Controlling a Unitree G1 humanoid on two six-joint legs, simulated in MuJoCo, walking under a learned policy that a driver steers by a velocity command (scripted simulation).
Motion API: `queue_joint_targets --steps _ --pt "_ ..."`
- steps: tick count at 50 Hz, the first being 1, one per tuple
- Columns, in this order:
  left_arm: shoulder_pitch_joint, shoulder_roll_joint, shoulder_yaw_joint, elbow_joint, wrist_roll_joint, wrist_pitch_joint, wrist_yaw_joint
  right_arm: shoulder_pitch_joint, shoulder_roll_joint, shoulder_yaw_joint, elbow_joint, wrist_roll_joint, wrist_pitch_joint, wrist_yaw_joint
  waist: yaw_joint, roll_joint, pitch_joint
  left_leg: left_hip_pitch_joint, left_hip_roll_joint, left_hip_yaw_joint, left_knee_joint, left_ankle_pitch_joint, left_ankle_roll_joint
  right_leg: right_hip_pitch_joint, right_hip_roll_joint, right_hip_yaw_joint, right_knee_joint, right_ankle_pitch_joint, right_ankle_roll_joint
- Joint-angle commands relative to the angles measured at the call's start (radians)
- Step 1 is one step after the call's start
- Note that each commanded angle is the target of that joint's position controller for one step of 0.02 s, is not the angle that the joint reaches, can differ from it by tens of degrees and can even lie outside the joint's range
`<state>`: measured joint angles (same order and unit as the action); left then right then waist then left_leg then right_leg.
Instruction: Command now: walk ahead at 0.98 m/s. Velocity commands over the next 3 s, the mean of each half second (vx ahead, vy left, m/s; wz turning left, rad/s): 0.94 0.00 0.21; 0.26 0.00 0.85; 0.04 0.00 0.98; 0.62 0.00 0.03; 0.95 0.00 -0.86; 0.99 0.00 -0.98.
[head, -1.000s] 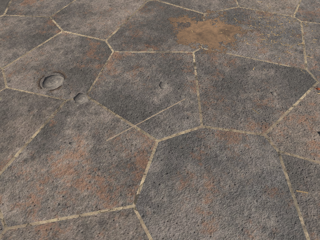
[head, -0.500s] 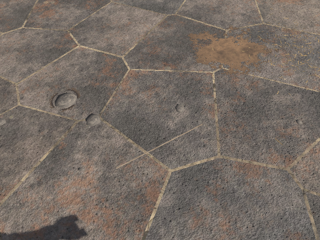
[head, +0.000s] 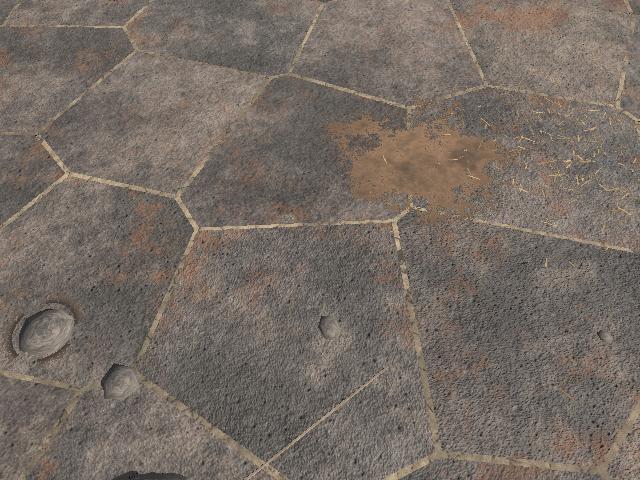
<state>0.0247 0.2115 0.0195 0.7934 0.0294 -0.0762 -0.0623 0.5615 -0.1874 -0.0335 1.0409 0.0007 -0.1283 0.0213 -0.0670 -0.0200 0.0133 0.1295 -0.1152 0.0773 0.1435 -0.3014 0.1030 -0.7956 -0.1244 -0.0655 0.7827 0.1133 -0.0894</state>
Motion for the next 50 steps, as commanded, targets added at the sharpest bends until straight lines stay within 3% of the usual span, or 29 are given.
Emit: queue_joint_targets --steps 1,4,6,7,8,9,10,12,13,15,16,19,20,23,25,26,27,28,29,30,31,32,33,34,37,40,44,47,50 --pt "-0.126 0.030 -0.010 -0.080 -0.014 -0.010 -0.002 -0.015 -0.145 -0.013 -0.056 0.005 -0.027 -0.014 0.034 0.047 0.161 -0.199 0.256 -0.069 -0.164 0.686 0.047 0.224 0.068 -0.068 -0.182 0.101 -0.025" --pt "-0.065 0.092 0.009 -0.071 -0.010 -0.010 0.019 0.000 -0.203 -0.018 -0.044 -0.018 -0.007 -0.033 0.083 0.117 0.043 0.046 0.290 -0.038 0.061 1.260 0.018 0.320 0.184 -0.110 -0.231 -0.075 -0.060" --pt "0.250 0.161 0.042 0.016 -0.012 -0.009 0.046 -0.038 -0.248 -0.031 -0.042 -0.045 0.024 -0.052 0.235 0.158 -0.128 0.047 0.316 -0.032 0.472 1.348 0.019 0.617 0.216 -0.070 -0.253 -0.211 -0.095" --pt "0.441 0.204 0.063 0.071 0.003 -0.006 0.063 -0.087 -0.240 -0.033 -0.056 -0.047 0.030 -0.052 0.324 0.141 -0.207 -0.120 0.284 -0.019 0.761 1.143 0.026 0.857 0.144 -0.006 -0.257 -0.289 -0.122" --pt "0.536 0.287 0.088 0.085 0.031 -0.003 0.077 -0.061 -0.106 -0.007 -0.097 -0.030 0.021 -0.033 0.280 -0.060 -0.305 -0.459 0.158 -0.021 1.165 0.436 0.025 1.124 -0.121 0.335 -0.232 -0.571 -0.179" --pt "0.491 0.278 0.095 0.090 0.029 -0.003 0.055 0.027 -0.069 0.000 -0.119 0.029 0.000 -0.014 0.182 -0.256 -0.402 -0.778 0.017 -0.156 1.415 -0.147 0.014 1.279 -0.278 0.897 -0.453 -0.728 -0.291" --pt "0.388 0.206 0.087 0.090 0.012 -0.008 0.042 -0.119 -0.141 -0.010 -0.150 0.018 -0.003 -0.026 0.172 -0.096 -0.226 -0.884 0.112 -0.181 1.383 -0.029 0.045 1.154 -0.212 0.777 -0.517 -0.720 -0.240" --pt "0.311 0.096 0.062 0.109 0.013 -0.027 0.036 -0.237 -0.119 -0.005 -0.178 -0.001 -0.001 -0.017 0.112 0.079 -0.043 -0.830 0.182 -0.172 1.255 0.062 0.044 0.845 -0.147 0.521 -0.569 -0.514 -0.187" --pt "0.302 0.062 0.048 0.121 0.014 -0.035 0.041 -0.231 -0.091 0.000 -0.180 -0.020 0.017 -0.007 0.068 0.087 -0.003 -0.784 0.202 -0.185 1.219 0.066 0.037 0.731 -0.102 0.418 -0.591 -0.472 -0.142" --pt "0.319 0.057 0.041 0.148 -0.001 -0.056 0.047 -0.209 -0.052 0.010 -0.185 -0.032 0.052 0.016 0.024 0.024 0.046 -0.764 0.234 -0.187 1.162 0.071 0.010 0.616 -0.085 0.307 -0.655 -0.445 -0.105" --pt "0.331 0.073 0.043 0.159 -0.013 -0.067 0.046 -0.252 -0.052 0.011 -0.205 -0.034 0.063 0.022 0.019 0.014 0.085 -0.803 0.243 -0.178 1.134 0.104 0.000 0.586 -0.077 0.243 -0.683 -0.393 -0.086" --pt "0.349 0.088 0.039 0.158 -0.013 -0.087 0.035 -0.417 -0.069 0.017 -0.271 -0.024 0.069 0.032 0.045 0.003 0.142 -0.831 0.224 -0.102 0.932 0.298 -0.003 0.539 0.003 0.020 -0.732 -0.090 -0.020" --pt "0.348 0.074 0.030 0.160 -0.017 -0.091 0.035 -0.450 -0.062 0.022 -0.284 -0.023 0.062 0.035 0.044 0.014 0.165 -0.790 0.204 -0.056 0.831 0.371 -0.002 0.520 0.029 -0.056 -0.706 0.148 0.001" --pt "0.415 0.106 0.021 0.174 -0.038 -0.104 0.060 -0.536 -0.038 0.038 -0.306 -0.023 0.036 0.053 0.072 0.022 0.144 -0.636 0.124 0.100 0.530 0.574 0.005 0.583 0.038 -0.139 -0.633 0.467 0.047" --pt "0.408 0.166 0.029 0.156 -0.044 -0.098 0.090 -0.445 -0.083 0.025 -0.267 -0.036 0.035 0.055 0.038 -0.045 0.053 -0.523 0.046 0.143 0.463 0.581 0.021 0.699 0.018 -0.164 -0.473 0.684 0.079" --pt "0.379 0.268 0.048 0.119 -0.048 -0.064 0.126 -0.453 -0.160 -0.017 -0.310 0.036 0.019 0.059 0.010 -0.148 -0.063 -0.441 0.015 0.086 0.509 0.514 0.015 0.749 -0.004 -0.121 -0.330 0.885 0.125" --pt "0.302 0.284 0.056 0.088 -0.035 -0.039 0.144 -0.305 -0.237 -0.047 -0.283 0.045 0.022 0.060 -0.089 -0.155 -0.144 -0.325 0.005 0.051 0.491 0.484 0.034 0.759 -0.017 -0.109 -0.146 0.903 0.153" --pt "0.209 0.282 0.059 0.051 -0.023 -0.024 0.145 -0.089 -0.288 -0.075 -0.224 0.039 0.032 0.049 -0.194 -0.137 -0.213 -0.132 0.040 -0.018 0.414 0.569 0.068 0.684 -0.002 -0.103 0.128 0.788 0.166" --pt "0.193 0.201 0.044 0.032 -0.015 -0.023 0.121 -0.031 -0.284 -0.073 -0.187 0.037 0.047 0.024 -0.172 0.075 -0.167 -0.022 0.135 -0.133 0.302 0.719 0.091 0.521 0.156 -0.102 0.513 -0.175 0.184" --pt "0.351 0.046 0.005 -0.014 0.012 -0.047 0.091 -0.129 -0.323 -0.061 -0.238 -0.033 0.042 0.015 0.012 0.368 -0.231 0.206 0.284 -0.457 0.520 1.294 0.221 0.158 0.253 0.056 0.865 -0.805 0.191" --pt "0.432 0.084 -0.003 -0.042 -0.024 -0.069 0.069 -0.168 -0.320 -0.067 -0.294 -0.074 0.042 0.014 -0.001 0.241 -0.494 0.331 0.441 -0.731 0.376 1.093 0.379 0.073 0.238 0.249 0.972 -0.750 0.158" --pt "0.352 0.165 0.014 -0.075 -0.035 -0.076 0.066 -0.264 -0.300 -0.077 -0.357 -0.043 0.051 0.015 0.006 0.054 -0.434 0.210 0.399 -0.732 0.290 0.815 0.364 0.077 0.198 0.259 0.884 -0.662 0.114" --pt "0.286 0.179 0.026 -0.094 -0.031 -0.067 0.073 -0.354 -0.269 -0.071 -0.378 0.006 0.056 0.013 0.068 -0.099 -0.262 0.003 0.333 -0.671 0.215 0.590 0.321 0.059 0.165 0.226 0.789 -0.611 0.114" --pt "0.270 0.184 0.032 -0.099 -0.018 -0.049 0.082 -0.396 -0.244 -0.060 -0.397 0.021 0.058 0.012 0.105 -0.145 -0.181 -0.159 0.311 -0.653 0.174 0.558 0.294 0.092 0.140 0.222 0.727 -0.586 0.127" --pt "0.229 0.176 0.042 -0.147 -0.005 -0.006 0.102 -0.400 -0.228 -0.061 -0.415 0.018 0.073 -0.004 0.132 -0.070 -0.084 -0.430 0.188 -0.496 0.170 0.727 0.231 0.198 0.106 0.202 0.477 -0.545 0.168" --pt "0.125 0.123 0.029 -0.203 -0.005 0.009 0.119 -0.351 -0.266 -0.079 -0.411 0.028 0.107 -0.046 0.101 0.010 -0.155 -0.424 0.104 -0.440 0.251 0.843 0.149 0.216 0.169 0.176 0.230 -0.397 0.192" --pt "0.005 0.136 0.031 -0.246 -0.026 0.019 0.118 -0.340 -0.271 -0.088 -0.440 0.044 0.163 -0.089 0.061 0.108 -0.209 -0.348 0.076 -0.504 0.302 0.629 0.020 0.215 0.216 0.211 0.018 -0.248 0.191" --pt "-0.068 0.153 0.036 -0.265 -0.023 0.004 0.105 -0.326 -0.255 -0.091 -0.464 0.031 0.174 -0.097 0.034 0.160 -0.159 -0.299 0.092 -0.600 0.322 0.497 0.010 0.196 0.221 0.251 -0.098 -0.235 0.174" --pt "-0.046 0.184 0.053 -0.251 -0.022 -0.017 0.092 -0.365 -0.242 -0.090 -0.508 0.022 0.175 -0.093 0.047 0.185 -0.142 -0.275 0.114 -0.695 0.378 0.438 0.026 0.283 0.204 0.288 -0.237 -0.244 0.149"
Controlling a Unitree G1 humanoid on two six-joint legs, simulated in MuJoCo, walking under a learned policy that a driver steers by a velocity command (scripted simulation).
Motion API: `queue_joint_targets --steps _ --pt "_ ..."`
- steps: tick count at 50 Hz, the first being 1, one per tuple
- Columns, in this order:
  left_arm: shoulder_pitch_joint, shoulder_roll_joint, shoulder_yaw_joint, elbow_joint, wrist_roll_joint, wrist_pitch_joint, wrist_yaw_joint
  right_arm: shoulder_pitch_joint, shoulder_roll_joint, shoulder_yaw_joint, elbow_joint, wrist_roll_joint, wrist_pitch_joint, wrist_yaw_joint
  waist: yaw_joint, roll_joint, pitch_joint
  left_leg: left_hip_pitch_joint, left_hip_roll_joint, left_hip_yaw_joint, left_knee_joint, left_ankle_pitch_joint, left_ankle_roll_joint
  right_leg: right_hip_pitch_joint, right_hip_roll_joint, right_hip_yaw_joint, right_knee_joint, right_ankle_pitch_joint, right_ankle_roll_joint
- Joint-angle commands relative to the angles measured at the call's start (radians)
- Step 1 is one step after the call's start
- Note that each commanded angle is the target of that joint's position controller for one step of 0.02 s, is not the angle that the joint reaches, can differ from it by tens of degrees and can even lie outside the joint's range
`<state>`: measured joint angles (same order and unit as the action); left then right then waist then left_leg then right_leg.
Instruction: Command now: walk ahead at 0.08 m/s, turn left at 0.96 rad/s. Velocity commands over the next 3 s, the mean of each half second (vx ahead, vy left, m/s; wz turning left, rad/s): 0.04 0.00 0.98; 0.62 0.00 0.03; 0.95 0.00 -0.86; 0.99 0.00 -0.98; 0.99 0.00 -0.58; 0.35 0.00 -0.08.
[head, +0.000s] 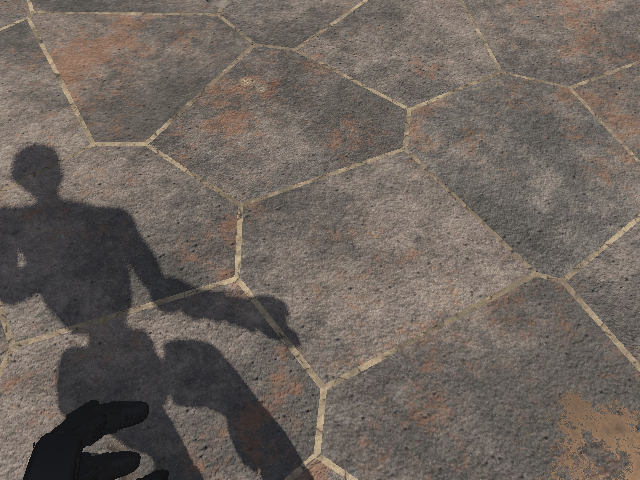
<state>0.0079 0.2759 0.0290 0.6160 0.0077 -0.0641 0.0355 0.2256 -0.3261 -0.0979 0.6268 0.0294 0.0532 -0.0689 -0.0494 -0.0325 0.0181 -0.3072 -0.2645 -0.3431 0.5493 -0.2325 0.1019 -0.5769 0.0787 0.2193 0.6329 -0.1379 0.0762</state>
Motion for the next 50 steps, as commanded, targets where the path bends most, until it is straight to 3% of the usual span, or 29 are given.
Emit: queue_joint_targets --steps 1,2,3,4,5,6,7,8,10,12,17,22,24,25,26,27,28,29,30,31,32,35,36,38,40,44,47,49,50 --pt "0.005 0.123 0.050 -0.060 -0.003 -0.034 -0.008 -0.057 -0.099 -0.023 -0.109 -0.005 -0.006 0.001 0.047 0.198 -0.145 0.134 0.248 -0.280 0.006 0.323 0.019 0.147 -0.012 -0.006 -0.166 0.043 -0.032" --pt "0.061 0.115 0.053 -0.038 -0.004 -0.036 -0.011 -0.075 -0.079 -0.015 -0.123 -0.001 -0.003 0.009 0.074 0.149 -0.161 0.061 0.198 -0.239 0.094 0.155 -0.006 0.309 -0.056 -0.022 -0.288 0.180 -0.063" --pt "0.070 0.139 0.060 -0.041 0.008 -0.026 -0.006 0.013 -0.003 0.008 -0.116 -0.009 0.000 0.019 0.021 -0.038 -0.221 -0.103 0.101 -0.110 0.307 -0.295 -0.051 0.541 -0.252 0.125 -0.262 0.360 -0.158" --pt "0.117 0.155 0.063 -0.059 0.036 -0.004 -0.005 0.086 -0.044 0.001 -0.122 -0.004 -0.008 0.029 -0.004 -0.224 -0.254 -0.272 0.014 0.045 0.470 -0.537 -0.103 0.653 -0.446 0.344 -0.241 0.577 -0.319" --pt "0.144 0.156 0.072 -0.054 0.026 0.003 -0.002 0.118 -0.136 -0.019 -0.121 -0.013 -0.022 0.049 -0.005 -0.273 -0.295 -0.357 0.118 0.098 0.671 -0.474 -0.152 0.650 -0.550 0.497 -0.269 0.425 -0.400" --pt "0.108 0.101 0.062 -0.080 0.017 0.008 0.006 0.071 -0.189 -0.035 -0.092 -0.005 -0.019 0.053 0.027 -0.156 -0.218 -0.381 0.170 0.129 0.739 -0.371 -0.177 0.579 -0.463 0.374 -0.269 0.284 -0.364" --pt "0.073 0.081 0.053 -0.091 0.014 0.023 0.012 0.044 -0.186 -0.037 -0.077 -0.001 -0.004 0.048 0.028 -0.073 -0.152 -0.385 0.196 0.152 0.783 -0.282 -0.189 0.493 -0.382 0.233 -0.274 0.165 -0.308" --pt "0.047 0.088 0.049 -0.100 0.012 0.034 0.018 0.045 -0.171 -0.032 -0.075 -0.004 0.009 0.042 0.021 -0.035 -0.115 -0.368 0.217 0.186 0.824 -0.219 -0.194 0.407 -0.338 0.149 -0.293 0.111 -0.278" --pt "0.037 0.110 0.052 -0.089 0.020 0.046 0.025 0.039 -0.108 -0.012 -0.090 -0.004 0.012 0.044 0.018 -0.049 -0.071 -0.334 0.245 0.274 0.793 -0.139 -0.192 0.310 -0.271 0.005 -0.333 0.135 -0.264" --pt "0.075 0.119 0.058 -0.065 0.026 0.053 0.027 0.007 -0.071 0.001 -0.105 0.001 0.006 0.042 0.043 -0.100 -0.093 -0.350 0.277 0.310 0.720 -0.115 -0.197 0.365 -0.274 -0.063 -0.347 0.166 -0.283" --pt "0.093 0.163 0.083 -0.030 0.016 0.059 0.021 -0.050 -0.059 0.005 -0.123 -0.007 0.001 0.053 0.068 -0.119 -0.144 -0.295 0.356 0.325 0.518 -0.105 -0.188 0.440 -0.364 -0.127 -0.357 0.125 -0.311" --pt "0.076 0.191 0.103 -0.001 -0.007 0.054 -0.001 -0.029 -0.070 -0.009 -0.106 -0.005 0.014 0.074 0.053 -0.148 -0.137 -0.099 0.338 0.401 0.250 -0.101 -0.120 0.392 -0.400 -0.235 -0.332 0.028 -0.258" --pt "0.071 0.175 0.103 0.014 -0.021 0.055 -0.006 0.035 -0.067 -0.023 -0.079 -0.003 0.021 0.079 0.015 -0.119 -0.145 0.030 0.300 0.437 0.066 -0.035 -0.071 0.360 -0.396 -0.289 -0.245 -0.026 -0.199" --pt "0.106 0.142 0.099 0.031 -0.026 0.061 -0.007 0.130 -0.095 -0.042 -0.031 0.003 0.021 0.072 -0.005 -0.062 -0.155 0.171 0.261 0.427 0.010 -0.069 -0.031 0.246 -0.355 -0.326 -0.159 -0.234 -0.150" --pt "0.077 0.083 0.083 0.021 -0.023 0.069 -0.015 0.274 -0.168 -0.071 0.011 0.011 0.012 0.062 -0.059 0.137 -0.095 0.314 0.394 0.166 -0.143 -0.259 0.071 -0.020 -0.251 -0.420 0.143 -0.451 -0.072" --pt "-0.002 0.035 0.068 -0.066 -0.010 0.053 -0.023 0.294 -0.298 -0.082 -0.012 0.003 -0.022 0.067 -0.045 0.358 -0.046 0.340 0.603 -0.401 -0.301 -0.636 0.255 -0.380 -0.088 -0.294 0.423 -0.530 -0.037" --pt "-0.113 0.119 0.089 -0.096 -0.036 0.016 -0.030 0.244 -0.250 -0.067 -0.032 -0.025 -0.066 0.079 -0.091 0.245 0.012 0.292 0.634 -0.491 -0.447 -0.843 0.272 -0.474 -0.101 -0.122 0.487 -0.424 -0.082" --pt "-0.094 0.167 0.104 -0.087 -0.054 -0.010 -0.038 0.145 -0.205 -0.043 -0.039 -0.030 -0.092 0.074 -0.023 0.251 0.045 0.266 0.626 -0.400 -0.453 -0.717 0.213 -0.465 -0.125 -0.116 0.470 -0.294 -0.113" --pt "-0.017 0.166 0.107 -0.040 -0.036 -0.020 -0.040 0.087 -0.157 -0.024 -0.045 -0.020 -0.100 0.066 0.022 0.231 0.010 0.267 0.589 -0.270 -0.408 -0.564 0.158 -0.414 -0.158 -0.128 0.435 -0.182 -0.111" --pt "0.038 0.159 0.106 -0.003 -0.013 -0.024 -0.041 0.061 -0.109 -0.006 -0.037 -0.015 -0.101 0.060 0.040 0.231 -0.019 0.258 0.545 -0.155 -0.386 -0.456 0.117 -0.348 -0.174 -0.144 0.394 -0.081 -0.091" --pt "0.066 0.142 0.103 0.022 -0.008 -0.023 -0.048 0.067 -0.087 0.006 -0.032 -0.024 -0.106 0.057 0.044 0.239 -0.038 0.232 0.502 -0.076 -0.387 -0.405 0.095 -0.285 -0.167 -0.175 0.408 0.005 -0.074" --pt "0.072 0.111 0.088 0.046 -0.025 -0.006 -0.056 0.137 -0.096 0.012 -0.002 -0.031 -0.130 0.056 0.023 0.200 -0.013 0.260 0.485 0.045 -0.416 -0.289 0.070 -0.304 -0.159 -0.203 0.394 0.143 -0.049" --pt "0.123 0.076 0.070 0.082 0.073 0.050 -0.089 0.186 -0.128 0.004 0.026 -0.059 -0.121 0.078 0.021 0.208 -0.008 0.232 0.429 0.117 -0.459 -0.286 0.029 -0.259 -0.138 -0.256 0.404 0.092 -0.038" --pt "0.086 0.098 0.080 0.073 0.036 0.082 -0.112 0.215 -0.106 0.009 0.031 -0.069 -0.123 0.086 -0.014 0.197 0.059 0.216 0.453 0.165 -0.481 -0.269 0.021 -0.288 -0.090 -0.190 0.430 0.082 -0.027" --pt "0.076 0.112 0.087 0.071 0.020 0.083 -0.119 0.218 -0.107 0.011 0.041 -0.070 -0.130 0.079 -0.012 0.183 0.090 0.255 0.488 0.204 -0.489 -0.255 0.012 -0.345 -0.063 -0.136 0.431 0.108 -0.026" --pt "0.056 0.117 0.081 0.071 0.039 0.069 -0.129 0.208 -0.093 0.017 0.068 -0.071 -0.152 0.061 0.000 0.133 0.118 0.360 0.528 0.295 -0.506 -0.181 0.011 -0.404 -0.089 -0.163 0.392 0.124 -0.056" --pt "0.004 0.098 0.059 0.043 0.038 0.063 -0.148 0.207 -0.081 0.020 0.102 -0.076 -0.163 0.053 -0.010 0.127 0.169 0.413 0.534 0.395 -0.526 -0.062 0.004 -0.384 -0.135 -0.238 0.277 0.092 -0.113" --pt "-0.043 0.074 0.039 0.008 0.036 0.063 -0.152 0.234 -0.081 0.021 0.137 -0.080 -0.160 0.050 -0.026 0.119 0.189 0.470 0.539 0.459 -0.500 0.150 0.004 -0.362 -0.144 -0.313 0.209 0.017 -0.167" --pt "-0.033 0.061 0.029 -0.004 0.031 0.064 -0.147 0.219 -0.086 0.023 0.146 -0.083 -0.158 0.048 -0.009 0.118 0.175 0.471 0.529 0.514 -0.440 0.425 -0.008 -0.283 -0.122 -0.358 0.152 -0.031 -0.205"
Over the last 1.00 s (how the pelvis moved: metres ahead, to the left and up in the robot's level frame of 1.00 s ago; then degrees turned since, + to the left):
0.77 0.02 0.00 36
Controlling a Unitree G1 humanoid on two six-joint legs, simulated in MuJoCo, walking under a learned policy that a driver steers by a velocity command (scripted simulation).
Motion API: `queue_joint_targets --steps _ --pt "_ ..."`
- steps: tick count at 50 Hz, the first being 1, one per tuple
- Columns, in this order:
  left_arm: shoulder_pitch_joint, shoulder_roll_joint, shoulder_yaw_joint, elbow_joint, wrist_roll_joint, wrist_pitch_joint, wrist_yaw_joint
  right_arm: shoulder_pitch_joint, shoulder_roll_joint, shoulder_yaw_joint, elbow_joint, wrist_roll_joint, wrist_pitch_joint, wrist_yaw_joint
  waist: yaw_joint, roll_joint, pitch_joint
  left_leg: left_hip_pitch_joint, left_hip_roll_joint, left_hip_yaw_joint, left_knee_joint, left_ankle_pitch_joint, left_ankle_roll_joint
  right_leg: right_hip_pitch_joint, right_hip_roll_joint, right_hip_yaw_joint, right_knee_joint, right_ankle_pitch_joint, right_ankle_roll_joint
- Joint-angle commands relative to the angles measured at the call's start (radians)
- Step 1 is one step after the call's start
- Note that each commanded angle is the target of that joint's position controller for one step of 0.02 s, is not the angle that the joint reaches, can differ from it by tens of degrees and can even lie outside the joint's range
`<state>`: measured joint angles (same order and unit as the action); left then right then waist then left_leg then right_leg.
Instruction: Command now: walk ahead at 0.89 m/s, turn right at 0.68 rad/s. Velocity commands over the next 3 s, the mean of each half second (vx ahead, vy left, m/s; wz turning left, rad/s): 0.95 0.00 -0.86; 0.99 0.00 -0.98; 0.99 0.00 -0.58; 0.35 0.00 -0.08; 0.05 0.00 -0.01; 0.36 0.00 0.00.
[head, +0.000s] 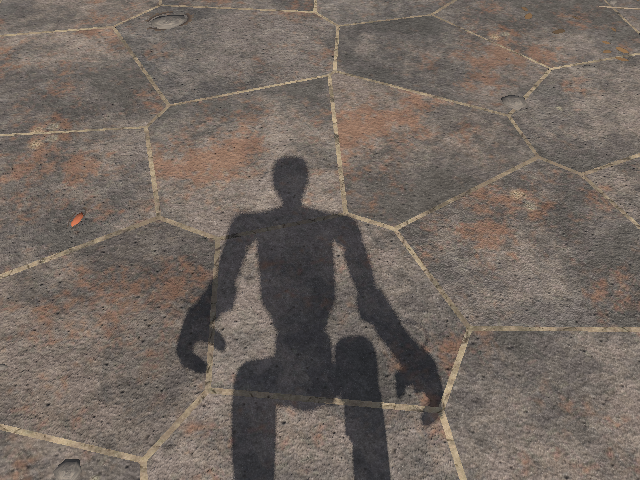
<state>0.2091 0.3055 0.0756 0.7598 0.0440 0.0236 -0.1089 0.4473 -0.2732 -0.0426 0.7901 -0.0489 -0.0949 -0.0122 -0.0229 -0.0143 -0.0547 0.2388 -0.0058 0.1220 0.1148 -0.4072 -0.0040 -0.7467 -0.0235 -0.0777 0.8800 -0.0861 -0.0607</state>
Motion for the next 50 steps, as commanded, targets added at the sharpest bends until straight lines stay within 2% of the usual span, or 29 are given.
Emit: queue_joint_targets --steps 1,3,4,5,6,7,9,11,13,17,20,22,23,25,26,27,28,29,30,31,34,38,41,43,45,47,48,49,50 --pt "-0.206 0.029 -0.021 -0.155 -0.013 -0.022 0.008 -0.009 -0.157 -0.034 -0.011 -0.007 -0.008 -0.012 -0.014 0.115 0.195 -0.070 0.271 0.085 0.088 0.991 0.089 0.009 0.029 -0.119 -0.125 -0.131 -0.108" --pt "0.059 0.087 0.000 -0.102 -0.029 -0.031 0.029 -0.022 -0.217 -0.047 -0.007 -0.017 0.016 -0.020 0.119 0.165 0.002 -0.069 0.287 0.104 0.497 1.559 0.088 0.319 0.150 -0.162 -0.093 -0.277 -0.170" --pt "0.290 0.146 0.026 -0.039 -0.018 -0.048 0.040 -0.059 -0.242 -0.051 -0.025 -0.003 0.017 -0.020 0.233 0.114 -0.115 -0.253 0.259 0.098 0.815 1.434 0.075 0.647 0.173 -0.072 -0.195 -0.264 -0.201" --pt "0.366 0.278 0.071 -0.016 -0.011 -0.043 0.060 -0.041 -0.139 -0.019 -0.072 0.017 0.000 0.000 0.214 -0.103 -0.191 -0.637 0.130 0.083 1.186 0.804 0.031 0.961 -0.037 0.344 -0.328 -0.591 -0.287" --pt "0.307 0.321 0.080 -0.027 -0.033 -0.038 0.062 -0.110 -0.082 -0.002 -0.132 0.015 -0.029 0.024 0.146 -0.252 -0.214 -0.971 -0.093 -0.099 1.441 0.004 0.004 1.081 -0.218 0.947 -0.581 -0.695 -0.391" --pt "0.288 0.289 0.077 -0.026 -0.042 -0.039 0.067 -0.256 -0.128 -0.003 -0.170 0.005 -0.043 0.025 0.176 -0.101 -0.113 -1.113 -0.028 -0.232 1.475 0.084 0.027 1.073 -0.208 0.936 -0.612 -0.518 -0.347" --pt "0.267 0.221 0.062 -0.005 -0.033 -0.048 0.092 -0.265 -0.107 0.014 -0.176 0.002 -0.058 0.023 0.098 0.070 0.015 -1.050 0.075 -0.222 1.306 0.147 0.035 0.839 -0.161 0.705 -0.612 -0.275 -0.277" --pt "0.181 0.156 0.034 -0.022 -0.036 -0.062 0.099 -0.221 -0.092 0.024 -0.171 -0.027 -0.018 0.026 0.012 0.052 0.084 -0.949 0.112 -0.211 1.205 0.116 0.003 0.626 -0.074 0.547 -0.630 -0.165 -0.260" --pt "0.178 0.145 0.025 -0.030 -0.048 -0.082 0.097 -0.236 -0.088 0.027 -0.180 -0.037 0.021 0.031 -0.004 0.041 0.120 -0.939 0.127 -0.174 1.112 0.067 -0.026 0.526 -0.024 0.469 -0.666 -0.129 -0.267" --pt "0.199 0.163 0.028 -0.022 -0.049 -0.094 0.100 -0.468 -0.058 0.051 -0.275 -0.011 0.027 0.052 0.051 -0.007 0.193 -0.861 0.082 -0.084 0.730 0.326 -0.057 0.404 0.053 0.393 -0.720 0.156 -0.224" --pt "0.236 0.194 0.039 0.000 -0.061 -0.098 0.101 -0.523 -0.064 0.053 -0.288 0.009 0.018 0.051 0.099 -0.053 0.132 -0.733 0.025 -0.079 0.523 0.510 -0.029 0.513 0.022 0.423 -0.704 0.418 -0.174" --pt "0.206 0.221 0.046 -0.002 -0.063 -0.102 0.109 -0.476 -0.102 0.040 -0.276 0.013 0.015 0.039 0.069 -0.051 0.077 -0.604 -0.009 -0.103 0.427 0.499 -0.007 0.601 0.012 0.434 -0.619 0.589 -0.134" --pt "0.188 0.247 0.053 -0.005 -0.059 -0.104 0.112 -0.389 -0.143 0.023 -0.251 0.018 0.015 0.027 0.026 -0.055 0.008 -0.488 -0.037 -0.117 0.424 0.443 -0.001 0.646 0.009 0.449 -0.514 0.732 -0.108" --pt "0.075 0.280 0.059 -0.027 -0.030 -0.112 0.105 -0.005 -0.245 -0.028 -0.157 0.037 0.017 -0.014 -0.201 -0.050 -0.175 -0.100 0.004 -0.129 0.459 0.281 0.005 0.565 0.032 0.435 -0.075 0.740 -0.070" --pt "0.066 0.136 0.024 -0.048 -0.018 -0.123 0.104 0.185 -0.302 -0.051 -0.122 0.005 0.015 -0.039 -0.243 0.104 -0.280 0.123 0.209 -0.350 0.461 -0.081 0.026 0.391 0.097 0.376 0.296 0.224 -0.066" --pt "0.216 0.010 -0.018 -0.113 -0.083 -0.115 0.100 0.073 -0.364 -0.060 -0.144 -0.035 0.011 -0.028 -0.062 0.497 -0.412 0.254 0.499 -0.955 0.212 -0.285 0.112 0.134 0.197 0.256 0.563 -0.410 -0.041" --pt "0.172 0.101 -0.019 -0.082 -0.053 -0.100 0.109 -0.065 -0.279 -0.062 -0.168 -0.022 0.018 -0.014 -0.060 0.322 -0.300 0.115 0.441 -0.992 0.137 -0.492 0.138 0.038 0.105 0.223 0.590 -0.294 -0.065" --pt "0.095 0.145 -0.008 -0.071 -0.032 -0.086 0.099 -0.137 -0.185 -0.040 -0.173 -0.011 0.020 -0.011 -0.059 0.182 -0.160 -0.029 0.397 -0.803 0.155 -0.417 0.134 0.029 0.047 0.202 0.542 -0.208 -0.063" --pt "0.051 0.149 -0.006 -0.072 -0.022 -0.074 0.086 -0.137 -0.139 -0.029 -0.146 -0.011 0.020 -0.007 -0.055 0.071 -0.068 -0.149 0.365 -0.664 0.154 -0.233 0.127 0.046 0.011 0.183 0.506 -0.181 -0.059" --pt "-0.001 0.129 -0.008 -0.092 -0.008 -0.063 0.069 -0.107 -0.127 -0.023 -0.109 -0.010 0.016 -0.008 -0.047 0.062 -0.010 -0.222 0.328 -0.540 0.141 -0.107 0.112 0.048 -0.021 0.182 0.476 -0.181 -0.058" --pt "-0.043 0.046 -0.034 -0.137 -0.007 -0.024 0.041 -0.054 -0.084 -0.010 -0.030 0.018 -0.015 0.009 0.000 0.089 0.090 -0.321 0.310 -0.318 0.084 0.108 0.085 -0.002 -0.081 0.164 0.453 -0.170 -0.044" --pt "-0.170 0.041 -0.051 -0.211 -0.017 -0.013 0.027 -0.108 -0.093 -0.010 -0.010 0.018 -0.041 0.022 0.046 0.093 0.159 -0.403 0.243 -0.019 0.014 0.400 0.046 -0.012 -0.079 0.098 0.303 0.021 -0.035" --pt "-0.276 0.043 -0.060 -0.234 -0.016 -0.018 0.008 -0.066 -0.127 -0.017 0.022 0.016 -0.045 0.016 0.030 0.038 0.220 -0.370 0.194 0.128 -0.024 0.599 0.023 0.053 -0.039 -0.027 0.042 0.113 -0.068" --pt "-0.311 0.038 -0.064 -0.231 -0.015 -0.027 0.001 -0.003 -0.159 -0.021 0.038 0.019 -0.041 0.007 0.018 0.038 0.206 -0.286 0.194 0.174 0.037 1.025 0.001 0.150 0.031 -0.125 -0.075 0.114 -0.106" --pt "-0.219 0.067 -0.052 -0.197 -0.017 -0.034 0.014 0.014 -0.218 -0.035 0.032 0.021 -0.017 -0.014 0.082 0.103 0.115 -0.181 0.226 0.175 0.213 1.424 -0.009 0.273 0.100 -0.153 -0.113 0.044 -0.134" --pt "0.121 0.141 -0.012 -0.097 -0.021 -0.040 0.039 -0.067 -0.267 -0.050 0.002 0.015 0.020 -0.024 0.259 0.141 -0.050 -0.256 0.271 0.137 0.636 1.543 0.011 0.634 0.147 -0.096 -0.123 -0.050 -0.182" --pt "0.316 0.183 0.021 -0.024 -0.026 -0.043 0.063 -0.107 -0.259 -0.052 -0.017 0.009 0.031 -0.015 0.325 0.092 -0.121 -0.438 0.240 0.121 0.969 1.233 0.021 0.908 0.138 -0.001 -0.202 -0.088 -0.212" --pt "0.249 0.250 0.055 -0.018 -0.054 -0.028 0.091 -0.136 -0.156 -0.033 -0.045 0.001 0.029 0.007 0.232 -0.144 -0.043 -0.735 0.028 0.113 1.357 0.125 -0.002 0.998 0.016 0.228 -0.261 -0.126 -0.245" --pt "0.176 0.360 0.070 -0.076 -0.008 -0.012 0.087 -0.068 -0.128 -0.017 -0.171 0.024 0.009 0.007 0.117 -0.217 -0.211 -1.090 -0.040 -0.077 1.630 -0.106 -0.044 1.266 -0.202 0.776 -0.403 -0.108 -0.462"
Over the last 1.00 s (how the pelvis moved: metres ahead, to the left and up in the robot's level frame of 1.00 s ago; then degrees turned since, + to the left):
0.22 0.09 -0.01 26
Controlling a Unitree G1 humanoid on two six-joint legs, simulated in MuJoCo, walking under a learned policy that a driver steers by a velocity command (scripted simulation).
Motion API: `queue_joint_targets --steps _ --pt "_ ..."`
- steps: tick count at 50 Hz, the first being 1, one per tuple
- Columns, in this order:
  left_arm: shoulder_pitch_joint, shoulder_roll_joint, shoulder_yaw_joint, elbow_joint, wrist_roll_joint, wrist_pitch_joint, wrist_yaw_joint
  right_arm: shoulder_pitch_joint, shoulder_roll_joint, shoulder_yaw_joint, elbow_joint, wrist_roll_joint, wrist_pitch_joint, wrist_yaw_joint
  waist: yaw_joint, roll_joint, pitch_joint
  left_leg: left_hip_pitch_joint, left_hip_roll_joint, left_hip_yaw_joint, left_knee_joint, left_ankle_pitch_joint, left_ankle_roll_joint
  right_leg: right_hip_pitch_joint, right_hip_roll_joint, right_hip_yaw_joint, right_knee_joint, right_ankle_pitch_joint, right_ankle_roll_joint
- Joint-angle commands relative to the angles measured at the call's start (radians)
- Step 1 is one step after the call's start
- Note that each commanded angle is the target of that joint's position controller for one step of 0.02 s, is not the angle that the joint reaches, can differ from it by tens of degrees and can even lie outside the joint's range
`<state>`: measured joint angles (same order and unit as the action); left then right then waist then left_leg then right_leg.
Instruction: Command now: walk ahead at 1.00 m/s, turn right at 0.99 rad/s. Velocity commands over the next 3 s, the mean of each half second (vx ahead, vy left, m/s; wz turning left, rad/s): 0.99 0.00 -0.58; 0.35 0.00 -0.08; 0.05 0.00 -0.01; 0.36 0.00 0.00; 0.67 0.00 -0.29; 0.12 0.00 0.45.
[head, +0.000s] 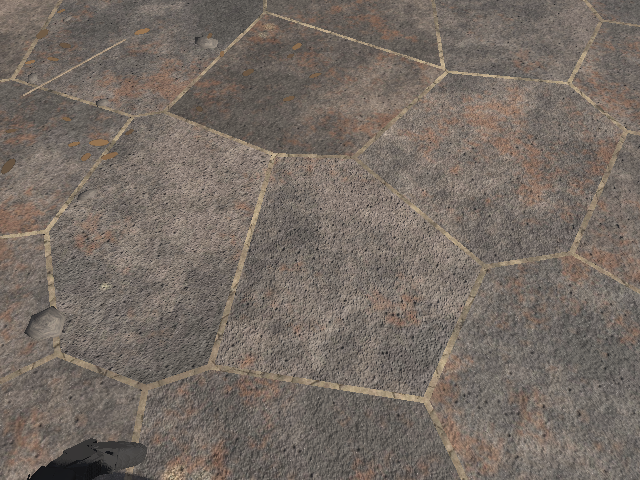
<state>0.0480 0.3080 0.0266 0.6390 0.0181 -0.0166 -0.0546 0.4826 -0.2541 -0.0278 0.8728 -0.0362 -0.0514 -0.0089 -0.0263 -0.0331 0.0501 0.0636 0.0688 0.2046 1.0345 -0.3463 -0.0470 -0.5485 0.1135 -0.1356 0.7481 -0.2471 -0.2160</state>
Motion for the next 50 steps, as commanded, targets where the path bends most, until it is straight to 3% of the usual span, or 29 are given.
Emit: queue_joint_targets --steps 1,3,5,9,12,15,17,18,19,20,21,22,24,26,29,30,32,34,36,38,39,40,41,42,43,44,46,48,50 --pt "0.377 0.317 0.122 0.028 0.013 0.033 0.047 -0.203 -0.182 -0.024 -0.277 0.006 -0.064 0.004 0.177 -0.006 -0.335 -0.994 -0.067 -0.292 0.651 -0.076 0.009 1.030 -0.379 0.978 -0.447 -0.137 -0.300" --pt "0.323 0.219 0.099 0.075 0.004 0.006 0.060 -0.255 -0.172 -0.014 -0.268 -0.004 -0.074 0.003 0.068 0.138 -0.068 -0.903 0.017 -0.297 0.405 -0.024 0.016 0.664 -0.313 0.832 -0.523 -0.064 -0.214" --pt "0.274 0.172 0.076 0.073 -0.001 -0.031 0.067 -0.219 -0.160 -0.008 -0.248 -0.041 -0.030 0.002 -0.012 0.157 -0.010 -0.756 0.051 -0.300 0.286 -0.063 -0.012 0.419 -0.233 0.684 -0.520 0.105 -0.185" --pt "0.280 0.141 0.062 0.096 -0.008 -0.076 0.056 -0.387 -0.079 0.025 -0.320 -0.029 -0.003 0.028 0.001 0.097 0.065 -0.621 0.086 -0.219 -0.106 0.155 -0.026 0.161 -0.122 0.480 -0.596 0.187 -0.123" --pt "0.344 0.138 0.063 0.130 -0.031 -0.092 0.039 -0.466 -0.053 0.035 -0.327 0.002 -0.013 0.047 0.069 0.043 0.036 -0.433 0.037 -0.175 -0.352 0.529 0.026 0.171 -0.116 0.422 -0.640 0.347 -0.053" --pt "0.414 0.169 0.065 0.165 -0.024 -0.089 0.043 -0.514 -0.092 0.022 -0.335 0.005 -0.015 0.039 0.112 -0.001 0.027 -0.490 -0.008 -0.154 -0.465 0.487 0.077 0.437 -0.176 0.412 -0.559 0.648 -0.017" --pt "0.427 0.210 0.072 0.187 -0.008 -0.083 0.056 -0.411 -0.155 -0.009 -0.305 -0.004 -0.022 0.022 0.054 -0.021 -0.059 -0.397 -0.078 -0.147 -0.495 0.326 0.108 0.592 -0.205 0.406 -0.365 0.966 0.029" --pt "0.401 0.237 0.077 0.189 0.009 -0.075 0.060 -0.258 -0.191 -0.030 -0.259 0.007 -0.024 0.012 -0.030 -0.033 -0.145 -0.245 -0.104 -0.142 -0.495 0.231 0.119 0.589 -0.201 0.388 -0.186 1.011 0.046" --pt "0.341 0.219 0.071 0.181 0.023 -0.073 0.062 -0.038 -0.234 -0.050 -0.204 0.003 -0.022 -0.005 -0.159 -0.028 -0.225 0.006 -0.046 -0.182 -0.462 0.173 0.137 0.432 -0.168 0.355 0.084 0.912 0.061" --pt "0.348 0.097 0.041 0.144 0.015 -0.083 0.062 0.138 -0.318 -0.077 -0.173 -0.024 -0.021 -0.022 -0.199 0.147 -0.356 0.238 0.173 -0.476 -0.475 -0.191 0.178 0.200 -0.072 0.280 0.516 0.455 0.084" --pt "0.475 0.019 0.017 0.113 -0.037 -0.094 0.049 0.074 -0.359 -0.087 -0.156 -0.032 -0.021 0.000 -0.062 0.460 -0.437 0.345 0.359 -1.098 -0.743 -0.286 0.289 -0.071 0.073 0.294 0.736 -0.187 0.114" --pt "0.364 0.090 0.019 0.124 -0.009 -0.086 0.062 -0.057 -0.247 -0.075 -0.176 -0.013 -0.017 0.016 -0.059 0.229 -0.254 0.230 0.306 -1.010 -0.767 -0.355 0.280 -0.186 -0.039 0.291 0.738 -0.103 0.092" --pt "0.208 0.085 0.014 0.100 0.007 -0.078 0.045 -0.121 -0.137 -0.051 -0.151 -0.012 -0.028 0.024 -0.037 0.009 -0.076 -0.032 0.232 -0.710 -0.766 -0.039 0.263 -0.154 -0.103 0.269 0.630 -0.026 0.101" --pt "0.209 0.038 0.003 0.086 0.021 -0.058 0.034 -0.092 -0.091 -0.026 -0.096 -0.007 -0.047 0.023 0.017 0.045 -0.020 -0.164 0.205 -0.540 -0.759 0.486 0.258 -0.101 -0.110 0.268 0.573 -0.087 0.128" --pt "0.174 0.017 -0.008 0.057 0.026 -0.047 0.031 -0.104 -0.115 -0.022 -0.050 0.026 -0.077 0.034 0.064 0.102 0.003 -0.226 0.141 -0.324 -0.804 0.899 0.221 -0.069 -0.091 0.214 0.325 -0.053 0.162" --pt "0.159 0.021 -0.004 0.052 -0.061 -0.064 0.033 -0.245 -0.104 -0.019 -0.100 0.064 -0.088 0.020 0.093 0.161 0.004 -0.231 0.107 -0.286 -0.800 0.867 0.215 -0.082 -0.130 0.203 0.193 0.010 0.176" --pt "0.035 -0.006 -0.026 0.027 -0.031 -0.090 0.016 -0.215 -0.155 -0.030 -0.092 0.074 -0.091 -0.001 0.035 0.113 -0.034 -0.307 0.044 -0.200 -0.822 0.834 0.203 0.096 -0.106 0.118 -0.091 0.256 0.199" --pt "-0.023 -0.002 -0.022 0.003 -0.017 -0.098 0.000 -0.118 -0.211 -0.046 -0.056 0.068 -0.091 -0.012 0.011 0.122 -0.066 -0.259 0.074 -0.230 -0.838 0.760 0.189 0.199 -0.076 0.133 -0.220 0.457 0.192" --pt "0.009 0.052 -0.002 0.013 -0.007 -0.094 0.003 -0.117 -0.219 -0.051 -0.047 0.062 -0.080 -0.016 0.037 0.138 -0.076 -0.194 0.078 -0.230 -0.770 0.785 0.164 0.241 -0.057 0.144 -0.263 0.468 0.164" --pt "0.175 0.094 0.027 0.075 0.002 -0.091 0.014 -0.140 -0.210 -0.049 -0.049 0.060 -0.055 -0.016 0.124 0.124 -0.149 -0.171 0.048 -0.200 -0.566 0.876 0.122 0.419 -0.025 0.122 -0.278 0.488 0.136" --pt "0.258 0.119 0.038 0.104 0.010 -0.087 0.023 -0.144 -0.200 -0.043 -0.059 0.059 -0.045 -0.015 0.163 0.100 -0.187 -0.206 0.011 -0.182 -0.388 0.814 0.083 0.524 -0.082 0.155 -0.288 0.629 0.108" --pt "0.322 0.193 0.047 0.109 0.037 -0.078 0.037 -0.063 -0.128 -0.019 -0.074 0.030 -0.043 -0.009 0.137 -0.129 -0.305 -0.425 -0.094 -0.164 0.029 0.253 0.027 0.781 -0.331 0.399 -0.185 1.154 -0.035" --pt "0.321 0.112 0.016 0.112 0.040 -0.074 0.032 0.153 -0.024 0.019 -0.016 0.046 -0.036 0.011 0.057 -0.231 -0.540 -0.557 -0.168 -0.334 0.319 -0.351 -0.006 0.959 -0.535 0.701 -0.180 1.297 -0.228" --pt "0.264 0.075 0.016 0.097 0.006 -0.063 0.023 0.120 -0.128 -0.003 -0.001 0.061 -0.030 0.019 0.075 -0.095 -0.527 -0.565 -0.111 -0.403 0.340 -0.332 -0.002 0.851 -0.489 0.677 -0.233 1.113 -0.212" --pt "0.158 0.059 0.014 0.079 -0.020 -0.057 0.023 -0.019 -0.172 -0.018 -0.044 0.065 -0.019 0.012 0.058 -0.037 -0.372 -0.616 -0.062 -0.353 0.285 -0.283 -0.004 0.699 -0.435 0.579 -0.272 0.894 -0.159" --pt "0.089 0.026 0.001 0.077 -0.027 -0.055 0.024 -0.119 -0.174 -0.024 -0.063 0.053 -0.004 -0.005 0.041 0.038 -0.239 -0.626 -0.029 -0.314 0.202 -0.235 -0.014 0.523 -0.385 0.511 -0.329 0.764 -0.110" --pt "0.042 0.036 0.004 0.089 0.002 -0.047 0.030 -0.136 -0.150 -0.026 -0.070 0.038 0.032 -0.027 -0.009 -0.003 -0.170 -0.486 0.002 -0.292 0.075 -0.155 -0.028 0.276 -0.332 0.446 -0.403 0.638 -0.065" --pt "0.018 0.051 0.013 0.104 0.020 -0.042 0.035 -0.111 -0.090 -0.012 -0.061 0.035 0.045 -0.035 -0.036 -0.054 -0.171 -0.383 -0.005 -0.259 -0.077 -0.129 -0.038 0.174 -0.290 0.358 -0.427 0.674 -0.055" --pt "0.032 0.053 0.019 0.123 0.016 -0.040 0.045 -0.138 -0.068 -0.004 -0.056 0.032 0.046 -0.038 -0.022 -0.053 -0.221 -0.322 -0.006 -0.252 -0.208 -0.024 -0.034 0.187 -0.282 0.326 -0.424 0.650 -0.048"
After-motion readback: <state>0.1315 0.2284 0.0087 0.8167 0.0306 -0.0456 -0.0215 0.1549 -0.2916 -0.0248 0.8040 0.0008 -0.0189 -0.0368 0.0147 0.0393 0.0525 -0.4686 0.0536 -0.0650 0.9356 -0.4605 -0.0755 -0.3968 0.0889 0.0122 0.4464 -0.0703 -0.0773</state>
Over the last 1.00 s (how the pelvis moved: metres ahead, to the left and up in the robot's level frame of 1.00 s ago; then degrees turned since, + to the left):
0.85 -0.37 -0.03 -56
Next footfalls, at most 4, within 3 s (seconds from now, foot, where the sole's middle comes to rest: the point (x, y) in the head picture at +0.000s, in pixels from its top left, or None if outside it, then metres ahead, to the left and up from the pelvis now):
0.38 left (268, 410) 0.60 0.12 -0.73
0.78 right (390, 293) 0.89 -0.17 -0.73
1.12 left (291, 280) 0.93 0.07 -0.73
2.34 left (360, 148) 1.40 -0.13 -0.73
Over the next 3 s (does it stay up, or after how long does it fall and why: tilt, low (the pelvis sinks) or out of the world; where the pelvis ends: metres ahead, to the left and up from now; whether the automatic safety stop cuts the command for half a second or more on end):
stays up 1.34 -0.26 0.05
